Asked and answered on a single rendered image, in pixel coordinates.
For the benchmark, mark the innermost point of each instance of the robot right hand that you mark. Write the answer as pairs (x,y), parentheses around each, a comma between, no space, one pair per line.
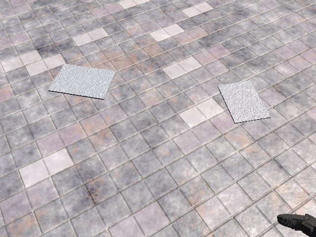
(305,223)

